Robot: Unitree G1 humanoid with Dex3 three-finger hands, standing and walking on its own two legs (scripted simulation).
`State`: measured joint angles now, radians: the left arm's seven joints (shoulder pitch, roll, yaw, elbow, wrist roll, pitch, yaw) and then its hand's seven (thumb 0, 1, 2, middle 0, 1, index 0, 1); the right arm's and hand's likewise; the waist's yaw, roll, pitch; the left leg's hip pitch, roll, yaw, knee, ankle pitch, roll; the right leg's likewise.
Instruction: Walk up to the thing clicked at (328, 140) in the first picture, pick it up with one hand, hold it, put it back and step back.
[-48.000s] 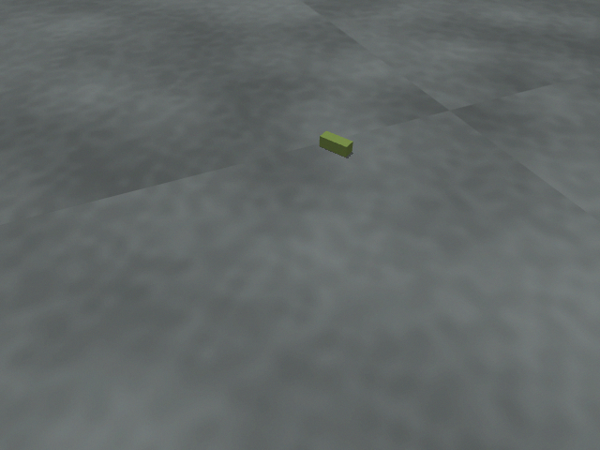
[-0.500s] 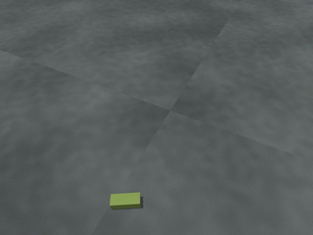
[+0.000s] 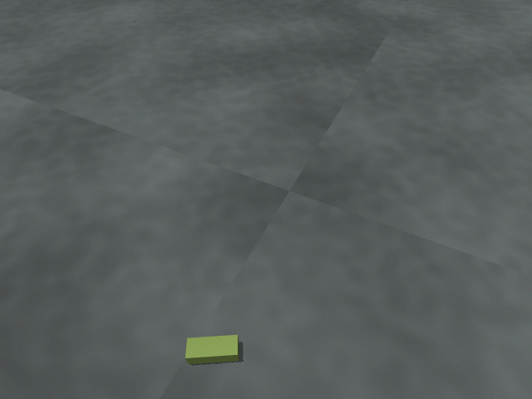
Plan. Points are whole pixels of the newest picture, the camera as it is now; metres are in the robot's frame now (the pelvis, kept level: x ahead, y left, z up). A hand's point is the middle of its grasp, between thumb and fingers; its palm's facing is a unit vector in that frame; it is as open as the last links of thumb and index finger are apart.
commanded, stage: stand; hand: left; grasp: from above
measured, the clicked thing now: (213, 349) +0.45 +0.22 -0.75
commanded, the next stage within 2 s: rise first in 1.42 s
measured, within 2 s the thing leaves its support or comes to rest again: neither
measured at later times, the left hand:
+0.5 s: hand out of the picture +0.09 +0.24 -0.16, palm faces -0.04 -0.94 -0.34, open 7.4 cm
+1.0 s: hand out of the picture +0.07 +0.24 -0.16, palm faces -0.04 -0.94 -0.34, open 7.4 cm
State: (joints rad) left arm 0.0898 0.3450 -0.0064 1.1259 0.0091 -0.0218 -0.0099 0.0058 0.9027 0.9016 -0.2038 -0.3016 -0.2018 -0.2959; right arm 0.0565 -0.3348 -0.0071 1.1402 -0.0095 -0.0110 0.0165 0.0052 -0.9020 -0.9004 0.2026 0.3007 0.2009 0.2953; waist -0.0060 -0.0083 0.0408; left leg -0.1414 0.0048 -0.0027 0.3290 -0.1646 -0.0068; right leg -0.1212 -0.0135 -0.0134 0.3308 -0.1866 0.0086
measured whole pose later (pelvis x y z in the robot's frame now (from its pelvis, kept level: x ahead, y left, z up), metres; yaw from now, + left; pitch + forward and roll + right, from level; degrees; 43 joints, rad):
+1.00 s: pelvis +0.00 -0.01 +0.00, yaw +0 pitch -2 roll +0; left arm 0.12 0.35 -0.01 1.13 0.01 -0.01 -0.01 0.01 0.90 0.90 -0.20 -0.30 -0.20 -0.30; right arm 0.10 -0.34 0.00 1.15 -0.01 -0.01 0.01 0.01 -0.90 -0.90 0.20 0.30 0.20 0.30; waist -0.01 0.00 0.04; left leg -0.12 0.01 0.00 0.30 -0.16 -0.02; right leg -0.10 0.00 -0.02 0.31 -0.18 0.00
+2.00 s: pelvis +0.00 +0.00 -0.05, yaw -1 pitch +12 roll +0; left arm 0.07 0.31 0.13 0.83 0.18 0.11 0.01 0.00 -0.23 0.97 -0.07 -1.03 -0.08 -1.00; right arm 0.25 -0.24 -0.04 0.67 0.02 -0.07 -0.01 0.01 -0.92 -0.90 0.20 0.30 0.20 0.30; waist -0.03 0.00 -0.06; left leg -0.65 0.02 0.00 0.84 -0.40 -0.01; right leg -0.62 -0.01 -0.01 0.83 -0.41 0.00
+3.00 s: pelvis -0.07 +0.00 -0.29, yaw -2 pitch +33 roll -3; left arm -0.30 0.47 0.08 0.77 0.76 -0.05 0.17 0.00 -0.57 1.01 -0.11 -1.04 -0.10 -1.04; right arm 0.06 -0.28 -0.05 0.66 0.00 -0.17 0.03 0.01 -0.93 -0.91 0.20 0.30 0.20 0.30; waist -0.03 0.01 -0.18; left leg -1.81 0.02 -0.05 1.88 -0.66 -0.01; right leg -1.76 0.00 -0.03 1.86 -0.68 0.00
